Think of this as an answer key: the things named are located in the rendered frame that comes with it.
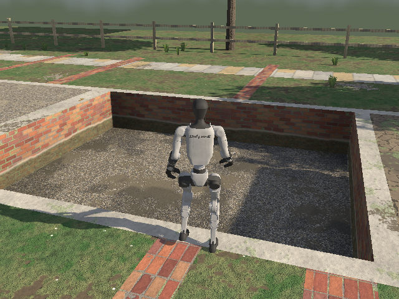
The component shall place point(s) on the left robot upper arm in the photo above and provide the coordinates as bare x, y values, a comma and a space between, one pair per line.
177, 141

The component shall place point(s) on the right robot upper arm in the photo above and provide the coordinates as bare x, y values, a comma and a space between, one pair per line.
222, 140

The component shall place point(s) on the robot torso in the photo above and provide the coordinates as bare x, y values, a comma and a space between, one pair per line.
199, 149

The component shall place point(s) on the robot right hand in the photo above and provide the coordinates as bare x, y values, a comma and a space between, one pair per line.
226, 165

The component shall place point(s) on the robot right thigh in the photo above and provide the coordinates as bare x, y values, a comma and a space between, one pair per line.
214, 183

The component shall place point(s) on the robot left hand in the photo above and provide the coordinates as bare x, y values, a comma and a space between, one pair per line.
175, 170

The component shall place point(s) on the robot right forearm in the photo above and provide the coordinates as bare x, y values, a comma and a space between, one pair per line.
229, 159

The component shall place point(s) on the robot left forearm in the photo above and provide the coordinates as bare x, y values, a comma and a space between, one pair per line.
171, 163

